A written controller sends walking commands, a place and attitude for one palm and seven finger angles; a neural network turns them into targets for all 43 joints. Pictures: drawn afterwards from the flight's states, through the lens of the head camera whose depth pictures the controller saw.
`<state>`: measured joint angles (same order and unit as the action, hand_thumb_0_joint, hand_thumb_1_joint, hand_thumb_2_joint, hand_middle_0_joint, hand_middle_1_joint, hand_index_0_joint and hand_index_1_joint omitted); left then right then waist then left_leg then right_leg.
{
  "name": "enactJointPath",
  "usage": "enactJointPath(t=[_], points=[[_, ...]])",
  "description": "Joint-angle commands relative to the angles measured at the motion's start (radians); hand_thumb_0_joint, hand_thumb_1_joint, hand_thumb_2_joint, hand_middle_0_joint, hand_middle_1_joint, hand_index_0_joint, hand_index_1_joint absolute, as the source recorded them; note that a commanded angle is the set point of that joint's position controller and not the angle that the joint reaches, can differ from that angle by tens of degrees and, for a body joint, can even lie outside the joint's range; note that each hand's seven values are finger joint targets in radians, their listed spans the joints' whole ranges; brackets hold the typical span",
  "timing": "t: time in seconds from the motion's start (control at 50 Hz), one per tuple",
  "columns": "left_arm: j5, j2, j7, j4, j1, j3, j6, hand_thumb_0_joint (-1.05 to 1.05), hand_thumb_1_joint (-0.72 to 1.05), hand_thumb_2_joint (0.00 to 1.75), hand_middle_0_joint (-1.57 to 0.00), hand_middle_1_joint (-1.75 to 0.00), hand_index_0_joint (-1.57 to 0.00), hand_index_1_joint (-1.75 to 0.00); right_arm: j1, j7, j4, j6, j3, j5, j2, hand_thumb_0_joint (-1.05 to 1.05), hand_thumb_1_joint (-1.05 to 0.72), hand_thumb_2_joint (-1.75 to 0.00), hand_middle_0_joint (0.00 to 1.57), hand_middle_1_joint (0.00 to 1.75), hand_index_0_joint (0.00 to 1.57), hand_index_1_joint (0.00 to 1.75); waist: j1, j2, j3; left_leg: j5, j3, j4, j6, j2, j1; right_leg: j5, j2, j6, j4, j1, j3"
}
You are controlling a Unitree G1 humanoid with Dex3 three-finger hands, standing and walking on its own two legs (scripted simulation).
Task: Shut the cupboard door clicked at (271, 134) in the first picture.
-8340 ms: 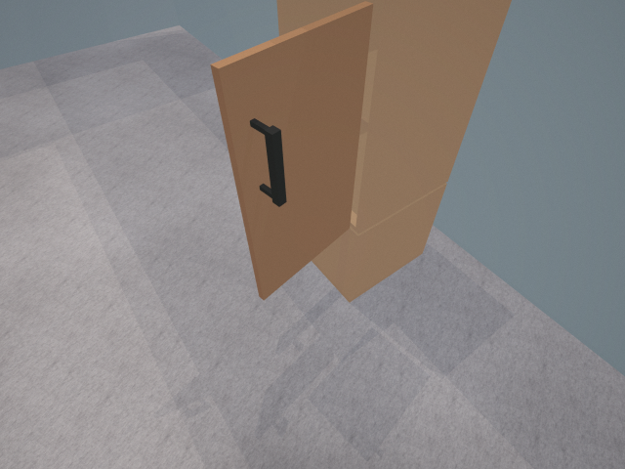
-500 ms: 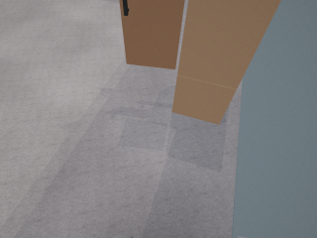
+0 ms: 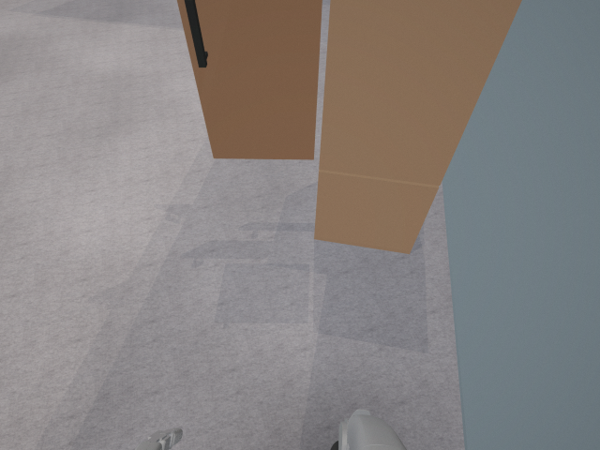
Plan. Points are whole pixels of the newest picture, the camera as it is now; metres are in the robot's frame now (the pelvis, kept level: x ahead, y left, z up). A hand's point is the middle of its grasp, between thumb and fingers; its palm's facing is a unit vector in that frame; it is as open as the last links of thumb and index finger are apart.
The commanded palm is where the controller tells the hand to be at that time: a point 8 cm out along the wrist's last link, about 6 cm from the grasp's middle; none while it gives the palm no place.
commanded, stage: take the last steps up to it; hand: left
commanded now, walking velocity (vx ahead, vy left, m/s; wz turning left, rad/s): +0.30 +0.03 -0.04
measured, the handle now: (198, 30) +0.98 +0.25 +0.08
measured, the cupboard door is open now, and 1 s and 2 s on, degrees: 100 100 100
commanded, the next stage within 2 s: come to a stop and stand still in 1.08 s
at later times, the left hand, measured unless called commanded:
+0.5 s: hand out of the picture +0.14 +0.15 -0.15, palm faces +0.10 -0.98 -0.19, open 7.3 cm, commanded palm none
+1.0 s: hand (185, 264) +0.47 +0.24 -0.15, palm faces -0.01 -0.97 -0.23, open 7.3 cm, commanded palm none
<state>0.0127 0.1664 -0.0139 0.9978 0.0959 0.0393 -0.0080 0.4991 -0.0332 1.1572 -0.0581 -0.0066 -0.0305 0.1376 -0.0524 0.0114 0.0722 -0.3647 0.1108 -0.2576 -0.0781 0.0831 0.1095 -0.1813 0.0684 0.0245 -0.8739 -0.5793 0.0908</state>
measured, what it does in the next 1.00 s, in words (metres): walks ahead: right foot, then left foot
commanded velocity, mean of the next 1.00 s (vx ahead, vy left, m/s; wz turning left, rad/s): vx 0.28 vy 0.04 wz -0.01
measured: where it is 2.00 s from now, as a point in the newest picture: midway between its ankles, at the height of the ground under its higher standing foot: (293, 368)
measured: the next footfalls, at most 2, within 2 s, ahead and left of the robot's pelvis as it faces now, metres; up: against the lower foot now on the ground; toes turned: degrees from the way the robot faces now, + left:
right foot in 0.10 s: +0.16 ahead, -0.10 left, +0.00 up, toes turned -7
left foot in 0.66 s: +0.39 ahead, +0.13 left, +0.00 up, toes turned +7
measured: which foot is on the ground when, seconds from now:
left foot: down 0.00-0.12, up 0.14-0.64, down 0.66-1.00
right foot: up 0.00-0.08, down 0.10-0.66, up 0.68-1.00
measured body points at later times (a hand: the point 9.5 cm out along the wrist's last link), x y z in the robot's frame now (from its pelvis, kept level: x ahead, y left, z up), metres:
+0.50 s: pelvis +0.20 -0.02 +0.01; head +0.23 -0.03 +0.46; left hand +0.13 +0.20 -0.14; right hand +0.28 -0.26 -0.14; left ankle +0.30 +0.14 -0.68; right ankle +0.12 -0.09 -0.73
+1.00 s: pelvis +0.38 +0.05 +0.01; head +0.40 +0.04 +0.46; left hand +0.47 +0.29 -0.13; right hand +0.36 -0.19 -0.15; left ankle +0.35 +0.13 -0.73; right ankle +0.44 -0.09 -0.69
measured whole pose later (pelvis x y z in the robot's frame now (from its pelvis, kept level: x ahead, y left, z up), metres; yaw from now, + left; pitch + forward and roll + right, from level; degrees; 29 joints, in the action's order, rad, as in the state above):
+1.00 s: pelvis +0.38 +0.05 +0.01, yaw -3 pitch +0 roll +1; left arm 0.02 0.20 0.00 1.02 0.16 0.06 0.02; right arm 0.32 -0.02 1.08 -0.06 -0.04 -0.03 0.18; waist -0.01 0.02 0.05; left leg -0.24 0.19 -0.36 -0.06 0.02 -0.12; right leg -0.25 0.11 0.01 -0.83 -0.51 0.06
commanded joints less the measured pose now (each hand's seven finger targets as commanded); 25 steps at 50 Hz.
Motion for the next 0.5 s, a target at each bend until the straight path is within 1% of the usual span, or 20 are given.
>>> enactJointPath(t=[0.0,0.02,0.04,0.06,0.08,0.1,0.12,0.14,0.16,0.18,0.2,0.22,0.24,0.26,0.28,0.34,0.36,0.38,0.44,0.48], points=[[0.001,0.037,-0.002,-0.087,-0.039,0.006,0.031,0.0,0.9,0.9,-0.2,-0.3,-0.2,-0.3,0.082,-0.015,0.007,-0.012,-0.019,0.001,0.138,0.0,-0.9,-0.9,0.2,0.3,0.2,0.3,0.044,-0.087,0.055,1.062,-0.11,-0.067,-0.048,-0.323,-0.049,-0.08,-0.055,0.046,0.141,0.094,0.048],[0.001,0.045,0.002,-0.072,0.021,0.01,0.035,0.0,0.9,0.9,-0.2,-0.3,-0.2,-0.3,0.077,-0.016,0.01,-0.01,-0.022,0.004,0.145,0.0,-0.9,-0.9,0.2,0.3,0.2,0.3,0.07,-0.096,0.021,1.159,-0.102,-0.133,-0.036,-0.316,-0.054,-0.096,-0.08,0.059,0.168,0.178,0.055],[0.001,0.062,0.007,-0.044,0.118,0.018,0.041,0.0,0.9,0.9,-0.2,-0.3,-0.2,-0.3,0.067,-0.015,0.011,-0.009,-0.026,0.007,0.151,0.0,-0.9,-0.9,0.2,0.3,0.2,0.3,0.111,-0.074,-0.017,1.19,-0.096,-0.238,-0.016,-0.298,-0.085,-0.085,-0.099,0.07,0.218,0.297,0.061],[0.004,0.086,0.01,-0.005,0.264,0.032,0.05,0.0,0.9,0.9,-0.2,-0.3,-0.2,-0.3,0.026,-0.014,-0.001,-0.01,-0.031,0.015,0.16,0.0,-0.9,-0.9,0.2,0.3,0.2,0.3,0.181,-0.063,-0.083,1.089,-0.073,-0.404,0.005,-0.266,-0.184,0.009,-0.078,0.085,0.303,0.509,0.028],[0.011,0.159,0.018,0.037,0.412,0.055,0.062,0.0,0.9,0.9,-0.2,-0.3,-0.2,-0.3,0.022,-0.004,-0.02,-0.014,-0.034,0.031,0.138,0.0,-0.9,-0.9,0.2,0.3,0.2,0.3,0.229,0.056,-0.189,0.735,-0.031,-0.676,0.032,-0.17,-0.407,0.104,0.112,0.172,0.348,0.779,-0.218],[0.0,0.225,0.025,0.059,0.455,0.068,0.061,0.0,0.9,0.9,-0.2,-0.3,-0.2,-0.3,0.055,-0.005,-0.038,-0.018,-0.034,0.038,0.095,0.0,-0.9,-0.9,0.2,0.3,0.2,0.3,0.191,0.193,-0.275,-0.172,-0.026,-1.024,0.069,-0.022,-0.625,0.296,0.392,0.296,0.475,0.899,-0.639],[-0.015,0.216,0.031,0.038,0.388,0.062,0.059,0.0,0.9,0.9,-0.2,-0.3,-0.2,-0.3,-0.014,0.003,-0.053,-0.006,-0.04,0.034,0.11,0.0,-0.9,-0.9,0.2,0.3,0.2,0.3,0.179,0.069,-0.163,-0.171,-0.137,-1.116,0.048,-0.085,-0.684,0.153,0.411,0.3,0.575,0.748,-0.627],[-0.013,0.159,0.038,0.018,0.301,0.053,0.059,0.0,0.9,0.9,-0.2,-0.3,-0.2,-0.3,-0.096,0.01,-0.072,0.001,-0.045,0.03,0.086,0.0,-0.9,-0.9,0.2,0.3,0.2,0.3,0.147,0.024,-0.052,-0.085,-0.154,-1.104,0.047,-0.128,-0.715,0.092,0.364,0.253,0.613,0.619,-0.549],[-0.011,0.112,0.038,0.011,0.241,0.037,0.065,0.0,0.9,0.9,-0.2,-0.3,-0.2,-0.3,-0.117,0.015,-0.074,0.007,-0.04,0.022,0.051,0.0,-0.9,-0.9,0.2,0.3,0.2,0.3,0.106,-0.002,0.026,-0.002,-0.158,-1.056,0.052,-0.164,-0.699,0.133,0.309,0.198,0.625,0.47,-0.416],[-0.009,0.07,0.035,0.011,0.217,0.019,0.078,0.0,0.9,0.9,-0.2,-0.3,-0.2,-0.3,-0.093,0.019,-0.067,0.018,-0.033,0.016,0.022,0.0,-0.9,-0.9,0.2,0.3,0.2,0.3,0.07,0.025,0.048,0.046,-0.148,-1.005,0.06,-0.182,-0.647,0.184,0.263,0.153,0.645,0.37,-0.309],[-0.006,0.045,0.033,0.016,0.21,0.012,0.088,0.0,0.9,0.9,-0.2,-0.3,-0.2,-0.3,-0.058,0.024,-0.057,0.03,-0.031,0.012,0.003,0.0,-0.9,-0.9,0.2,0.3,0.2,0.3,0.045,0.07,0.037,0.075,-0.136,-0.965,0.07,-0.186,-0.613,0.211,0.229,0.134,0.661,0.333,-0.235],[-0.005,0.033,0.032,0.026,0.218,0.008,0.093,0.0,0.9,0.9,-0.2,-0.3,-0.2,-0.3,-0.042,0.027,-0.052,0.04,-0.031,0.01,-0.002,0.0,-0.9,-0.9,0.2,0.3,0.2,0.3,0.035,0.085,0.022,0.095,-0.12,-0.92,0.08,-0.187,-0.594,0.218,0.203,0.12,0.672,0.32,-0.182],[-0.003,0.034,0.033,0.046,0.243,0.006,0.1,0.0,0.9,0.9,-0.2,-0.3,-0.2,-0.3,-0.041,0.031,-0.047,0.043,-0.035,0.008,-0.008,0.0,-0.9,-0.9,0.2,0.3,0.2,0.3,0.033,0.078,0.001,0.116,-0.102,-0.882,0.089,-0.183,-0.598,0.272,0.178,0.108,0.67,0.349,-0.159],[0.0,0.018,0.033,0.048,0.265,0.015,0.104,0.0,0.9,0.9,-0.2,-0.3,-0.2,-0.3,-0.049,0.03,-0.051,0.047,-0.039,0.004,-0.009,0.0,-0.9,-0.9,0.2,0.3,0.2,0.3,0.03,0.062,-0.017,0.132,-0.096,-0.852,0.099,-0.188,-0.618,0.325,0.177,0.108,0.66,0.374,-0.142],[-0.001,0.026,0.031,0.051,0.273,0.015,0.108,0.0,0.9,0.9,-0.2,-0.3,-0.2,-0.3,-0.07,0.032,-0.06,0.05,-0.041,0.006,-0.007,0.0,-0.9,-0.9,0.2,0.3,0.2,0.3,0.031,0.069,-0.022,0.149,-0.091,-0.821,0.108,-0.194,-0.644,0.368,0.176,0.105,0.658,0.399,-0.127],[-0.002,0.051,0.028,0.08,0.307,0.011,0.116,0.0,0.9,0.9,-0.2,-0.3,-0.2,-0.3,-0.188,0.042,-0.102,0.048,-0.045,0.012,0.007,0.0,-0.9,-0.9,0.2,0.3,0.2,0.3,0.052,0.078,-0.021,0.194,-0.078,-0.722,0.123,-0.194,-0.707,0.458,0.173,0.102,0.65,0.483,-0.122],[-0.002,0.055,0.028,0.084,0.318,0.01,0.117,0.0,0.9,0.9,-0.2,-0.3,-0.2,-0.3,-0.229,0.045,-0.117,0.047,-0.044,0.012,0.019,0.0,-0.9,-0.9,0.2,0.3,0.2,0.3,0.058,0.074,-0.018,0.206,-0.076,-0.692,0.123,-0.194,-0.72,0.466,0.18,0.109,0.648,0.501,-0.116],[-0.001,0.058,0.027,0.096,0.33,0.008,0.115,0.0,0.9,0.9,-0.2,-0.3,-0.2,-0.3,-0.27,0.048,-0.124,0.046,-0.044,0.011,0.024,0.0,-0.9,-0.9,0.2,0.3,0.2,0.3,0.066,0.095,-0.007,0.214,-0.071,-0.66,0.124,-0.192,-0.733,0.467,0.181,0.108,0.65,0.517,-0.116],[0.004,0.074,0.028,0.123,0.365,0.006,0.113,0.0,0.9,0.9,-0.2,-0.3,-0.2,-0.3,-0.384,0.057,-0.166,0.04,-0.043,0.013,0.046,0.0,-0.9,-0.9,0.2,0.3,0.2,0.3,0.088,0.114,0.037,0.205,-0.052,-0.547,0.12,-0.18,-0.743,0.465,0.203,0.117,0.65,0.553,-0.121],[0.006,0.085,0.032,0.135,0.384,0.007,0.108,0.0,0.9,0.9,-0.2,-0.3,-0.2,-0.3,-0.438,0.061,-0.182,0.033,-0.039,0.012,0.053,0.0,-0.9,-0.9,0.2,0.3,0.2,0.3,0.102,0.101,0.037,0.187,-0.034,-0.477,0.11,-0.162,-0.72,0.503,0.216,0.119,0.635,0.593,-0.118]])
